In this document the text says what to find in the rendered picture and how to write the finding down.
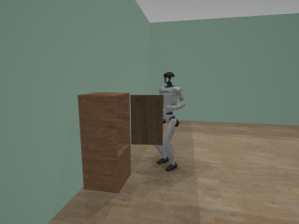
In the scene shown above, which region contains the robot left shin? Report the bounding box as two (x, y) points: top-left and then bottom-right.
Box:
(164, 143), (175, 165)

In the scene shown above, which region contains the robot left hand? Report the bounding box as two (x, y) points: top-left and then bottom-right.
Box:
(163, 105), (173, 114)

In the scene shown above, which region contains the right robot foot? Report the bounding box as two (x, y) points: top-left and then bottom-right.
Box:
(157, 157), (169, 164)

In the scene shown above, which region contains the left robot forearm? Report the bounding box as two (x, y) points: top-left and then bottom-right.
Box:
(171, 101), (186, 111)

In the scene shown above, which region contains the cupboard door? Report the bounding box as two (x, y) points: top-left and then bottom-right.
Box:
(130, 94), (164, 146)

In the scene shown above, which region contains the robot left upper arm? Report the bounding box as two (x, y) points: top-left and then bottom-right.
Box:
(173, 87), (185, 104)

